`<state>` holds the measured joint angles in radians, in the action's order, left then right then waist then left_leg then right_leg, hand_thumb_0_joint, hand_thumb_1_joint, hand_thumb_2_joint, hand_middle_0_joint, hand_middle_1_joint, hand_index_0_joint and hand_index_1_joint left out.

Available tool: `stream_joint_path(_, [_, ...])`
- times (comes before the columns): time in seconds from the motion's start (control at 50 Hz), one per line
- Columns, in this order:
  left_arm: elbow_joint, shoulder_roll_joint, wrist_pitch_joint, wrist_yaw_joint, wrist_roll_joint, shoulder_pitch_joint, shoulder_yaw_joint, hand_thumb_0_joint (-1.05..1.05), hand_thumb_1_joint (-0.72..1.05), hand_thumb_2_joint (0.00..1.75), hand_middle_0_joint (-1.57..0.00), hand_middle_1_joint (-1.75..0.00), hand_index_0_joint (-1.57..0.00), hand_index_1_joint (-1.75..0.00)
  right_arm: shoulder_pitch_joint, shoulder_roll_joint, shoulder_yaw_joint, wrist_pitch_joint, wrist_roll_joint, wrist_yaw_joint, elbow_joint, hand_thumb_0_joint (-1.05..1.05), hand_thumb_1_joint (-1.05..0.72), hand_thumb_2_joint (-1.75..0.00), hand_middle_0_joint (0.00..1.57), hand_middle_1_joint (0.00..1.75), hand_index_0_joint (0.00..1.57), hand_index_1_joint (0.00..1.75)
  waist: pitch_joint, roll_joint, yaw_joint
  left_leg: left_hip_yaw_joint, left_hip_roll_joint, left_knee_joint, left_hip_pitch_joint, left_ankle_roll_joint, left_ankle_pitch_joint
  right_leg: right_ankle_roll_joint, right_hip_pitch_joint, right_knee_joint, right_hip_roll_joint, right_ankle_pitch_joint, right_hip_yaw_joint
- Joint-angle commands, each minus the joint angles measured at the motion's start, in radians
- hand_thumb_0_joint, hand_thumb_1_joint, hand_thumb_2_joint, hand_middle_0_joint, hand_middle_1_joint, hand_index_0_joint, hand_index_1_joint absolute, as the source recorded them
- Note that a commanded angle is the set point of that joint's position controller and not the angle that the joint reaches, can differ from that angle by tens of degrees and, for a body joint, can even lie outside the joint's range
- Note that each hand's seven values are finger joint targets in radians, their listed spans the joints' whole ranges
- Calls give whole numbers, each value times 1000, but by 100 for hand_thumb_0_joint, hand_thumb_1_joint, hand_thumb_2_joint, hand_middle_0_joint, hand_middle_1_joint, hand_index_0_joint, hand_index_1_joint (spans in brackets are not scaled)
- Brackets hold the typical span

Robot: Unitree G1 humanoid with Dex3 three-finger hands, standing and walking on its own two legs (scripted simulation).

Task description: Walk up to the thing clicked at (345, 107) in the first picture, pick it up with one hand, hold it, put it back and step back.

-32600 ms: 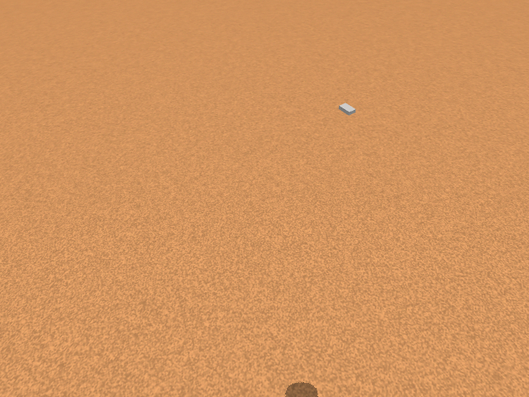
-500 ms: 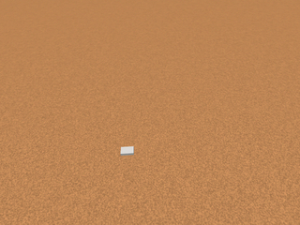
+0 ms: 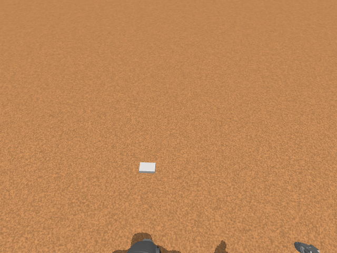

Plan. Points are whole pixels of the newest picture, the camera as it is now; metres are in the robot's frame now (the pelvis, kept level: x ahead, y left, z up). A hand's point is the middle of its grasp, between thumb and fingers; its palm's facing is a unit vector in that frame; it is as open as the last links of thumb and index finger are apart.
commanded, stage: walk up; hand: left
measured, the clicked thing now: (147, 167) +0.69 +0.20 -0.74
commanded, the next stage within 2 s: none
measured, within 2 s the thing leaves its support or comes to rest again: neither
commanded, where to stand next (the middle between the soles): +0.30 -0.04 m, yaw +0 degrees
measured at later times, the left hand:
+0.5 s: hand (77, 247) +0.15 +0.26 -0.10, palm faces +0.01 -0.89 -0.46, open 7.3 cm
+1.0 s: hand (100, 197) +0.29 +0.25 -0.14, palm faces -0.04 -0.92 -0.40, open 7.3 cm
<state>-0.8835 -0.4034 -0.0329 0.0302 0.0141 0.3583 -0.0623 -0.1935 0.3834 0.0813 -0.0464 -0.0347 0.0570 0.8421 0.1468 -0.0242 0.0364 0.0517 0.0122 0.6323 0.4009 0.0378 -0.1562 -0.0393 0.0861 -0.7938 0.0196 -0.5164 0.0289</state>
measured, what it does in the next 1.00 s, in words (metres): walks ahead: right foot, then left foot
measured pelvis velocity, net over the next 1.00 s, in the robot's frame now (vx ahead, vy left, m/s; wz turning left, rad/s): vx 0.22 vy -0.02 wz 0.01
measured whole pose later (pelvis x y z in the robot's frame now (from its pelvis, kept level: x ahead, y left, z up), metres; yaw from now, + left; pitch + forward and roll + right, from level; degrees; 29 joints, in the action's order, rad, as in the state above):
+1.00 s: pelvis +0.22 -0.02 +0.00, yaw +0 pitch -2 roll -1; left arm -0.92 -0.39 -0.04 0.00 0.03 0.24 -0.03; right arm -0.20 0.39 0.02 0.01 0.00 0.01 0.89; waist 0.09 0.02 0.00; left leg -0.02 0.04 0.76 0.37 0.01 -0.43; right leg 0.00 0.32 -0.69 0.01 -0.33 0.02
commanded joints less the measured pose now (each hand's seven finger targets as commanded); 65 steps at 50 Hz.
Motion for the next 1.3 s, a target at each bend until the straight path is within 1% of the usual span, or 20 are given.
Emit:
stream_joint_path(0.0, [96, -262, -24, -21, -14, 50, -46, 0, 90, 90, -20, -30, -20, -30, -147, 329, 96, -23, 41, -27, -80, 0, -90, -90, 20, 30, 20, 30, -154, 93, -82, -620, 391, -408, -342, 250, -478, -34, 481, -489, -8, 10, -179])
stream_joint_path(0.08, [38, -214, -22, 8, -8, 123, -50, 0, 90, 90, -20, -30, -20, -30, -50, 262, 56, -33, 23, -26, -112, 0, -90, -90, 20, 30, 20, 30, -45, 174, -21, -248, 249, -404, -39, 175, -283, 7, 321, -216, 57, 101, -79])
stream_joint_path(0.16, [67, -202, -29, 32, 10, 76, -65, 0, 90, 90, -20, -30, -20, -30, -84, 288, 67, -37, 13, -12, -126, 0, -90, -90, 20, 30, 20, 30, -59, 232, -42, -225, 232, -405, -21, 192, -416, 27, 269, 24, 51, 118, -15])
stream_joint_path(0.26, [12, -228, -49, 13, 18, 230, -99, 0, 90, 90, -20, -30, -20, -30, 11, 229, 46, -7, 12, -4, -167, 0, -90, -90, 20, 30, 20, 30, -125, 44, 70, -114, 132, -96, 222, 103, -561, 14, -101, 181, -17, 234, 51])
stream_joint_path(0.28, [14, -267, -55, -3, 25, 289, -111, 0, 90, 90, -20, -30, -20, -30, -8, 161, 21, -1, 15, -10, -174, 0, -90, -90, 20, 30, 20, 30, -101, -148, 111, -39, 50, 167, 323, 54, -536, -23, -141, 348, 69, 17, -149])
stream_joint_path(0.3, [59, -331, -73, -15, 32, 253, -110, 0, 90, 90, -20, -30, -20, -30, -16, 106, -2, 2, 22, -14, -186, 0, -90, -90, 20, 30, 20, 30, -50, -278, 84, -40, -76, 462, 427, -4, -423, -122, -49, 588, 344, -188, -632])
stream_joint_path(0.32, [97, -360, -72, -18, 17, 145, -106, 0, 90, 90, -20, -30, -20, -30, -13, 209, 27, 5, 22, -25, -171, 0, -90, -90, 20, 30, 20, 30, 13, -124, 47, -179, -15, 494, 376, -15, -365, -217, 98, 649, 433, -282, -740])
stream_joint_path(0.44, [115, -288, -83, -28, 5, 29, -77, 0, 90, 90, -20, -30, -20, -30, -156, 215, 37, 9, 30, -11, -58, 0, -90, -90, 20, 30, 20, 30, -43, -131, -20, -158, 21, 342, 168, -40, -206, -177, 131, 483, 265, 330, -226])
stream_joint_path(0.56, [117, -267, -55, -41, -2, -18, -43, 0, 90, 90, -20, -30, -20, -30, -85, 163, 21, 15, 28, -21, -53, 0, -90, -90, 20, 30, 20, 30, -117, -147, -17, -12, -4, 41, -103, -29, -44, -135, 187, 292, 216, 747, -38])
stream_joint_path(0.62, [118, -184, -33, -45, -18, -11, -8, 0, 90, 90, -20, -30, -20, -30, -166, 235, 39, -4, 17, -43, -9, 0, -90, -90, 20, 30, 20, 30, -201, 72, -71, -99, 50, -135, -330, 29, 187, -46, 295, 10, 118, 503, 21])
stream_joint_path(0.66, [115, -204, -14, -48, -19, 49, -18, 0, 90, 90, -20, -30, -20, -30, -225, 381, 74, -15, 35, -41, -34, 0, -90, -90, 20, 30, 20, 30, -270, 237, -83, -652, 378, -279, -360, 246, -24, -7, 446, -289, -31, -133, -32])
stream_joint_path(0.68, [96, -243, -9, -54, -11, 15, -26, 0, 90, 90, -20, -30, -20, -30, -192, 362, 77, -9, 40, -43, -34, 0, -90, -90, 20, 30, 20, 30, -205, 167, -75, -641, 366, -303, -288, 263, -133, -8, 457, -342, -1, -115, -90])
stream_joint_path(0.76, [48, -210, -13, -40, -12, 44, -27, 0, 90, 90, -20, -30, -20, -30, -65, 291, 39, -8, 22, -54, -58, 0, -90, -90, 20, 30, 20, 30, -118, 219, -28, -333, 245, -240, -143, 194, -35, -5, 389, -136, 53, 11, -55])
stream_joint_path(0.84, [9, -169, -19, -41, 0, 36, -30, 0, 90, 90, -20, -30, -20, -30, -9, 265, 17, 5, 19, -51, -66, 0, -90, -90, 20, 30, 20, 30, -152, 215, -16, -246, 214, -146, -21, 162, 72, 9, 154, 110, -3, 156, 4])
stream_joint_path(0.88, [-7, -181, -27, -50, 11, 31, -37, 0, 90, 90, -20, -30, -20, -30, 26, 206, -9, 17, 35, -51, -69, 0, -90, -90, 20, 30, 20, 30, -168, 147, 14, -200, 174, -55, 70, 87, -10, -8, 24, 272, -7, 268, -25])
stream_joint_path(0.92, [25, -287, -43, -52, 20, -74, -48, 0, 90, 90, -20, -30, -20, -30, 12, 131, -29, 26, 43, -54, -58, 0, -90, -90, 20, 30, 20, 30, -132, -106, -28, -72, 6, 144, 98, -16, -284, -141, 158, 488, 310, 171, -479])
stream_joint_path(0.94, [39, -309, -38, -45, 14, -162, -44, 0, 90, 90, -20, -30, -20, -30, 4, 191, -4, 30, 38, -65, -20, 0, -90, -90, 20, 30, 20, 30, -110, -103, -45, -83, 28, 209, -43, -19, -392, -217, 297, 448, 353, 212, -475])
stream_joint_path(0.98, [35, -243, -32, -44, 0, -229, -20, 0, 90, 90, -20, -30, -20, -30, -28, 184, -11, 20, 44, -60, 29, 0, -90, -90, 20, 30, 20, 30, -103, -42, -82, -75, 29, 38, -126, -7, -244, -137, 303, 362, 232, 310, -269])
stream_joint_path(1.04, [0, -196, -24, -38, -8, -194, -1, 0, 90, 90, -20, -30, -20, -30, 18, 228, -7, 0, 32, -56, 51, 0, -90, -90, 20, 30, 20, 30, -176, -21, -42, -222, 124, -132, -186, 38, 31, -18, 238, 261, 82, 398, -116])
stream_joint_path(1.28, [-125, -185, -10, -41, -20, -286, 14, 0, 90, 90, -20, -30, -20, -30, 113, 203, -36, 9, 41, -57, 179, 0, -90, -90, 20, 30, 20, 30, -193, 27, -35, -139, 112, -217, -240, 12, 121, -7, 71, 380, 100, 462, -103])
